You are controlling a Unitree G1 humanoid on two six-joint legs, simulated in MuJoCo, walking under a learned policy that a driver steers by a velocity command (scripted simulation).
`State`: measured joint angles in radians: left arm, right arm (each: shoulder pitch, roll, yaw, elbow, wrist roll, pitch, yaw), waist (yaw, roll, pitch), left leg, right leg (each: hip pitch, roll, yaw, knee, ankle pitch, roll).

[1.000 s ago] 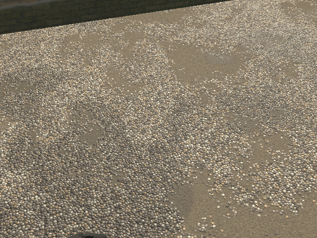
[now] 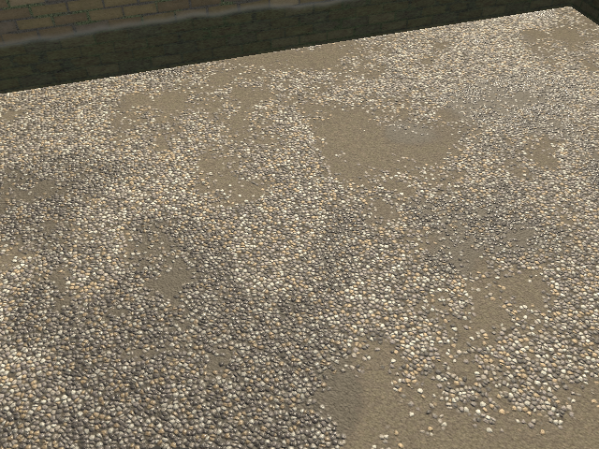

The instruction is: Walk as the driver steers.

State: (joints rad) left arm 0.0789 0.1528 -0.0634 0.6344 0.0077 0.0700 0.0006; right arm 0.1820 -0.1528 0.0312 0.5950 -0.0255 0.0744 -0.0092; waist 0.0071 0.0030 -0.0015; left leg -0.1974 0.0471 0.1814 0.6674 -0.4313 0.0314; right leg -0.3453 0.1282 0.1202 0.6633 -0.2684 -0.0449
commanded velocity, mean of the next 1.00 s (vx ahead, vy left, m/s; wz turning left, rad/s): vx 0.50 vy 0.00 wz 0.00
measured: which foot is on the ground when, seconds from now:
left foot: down 0.00-1.00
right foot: down 0.00-1.00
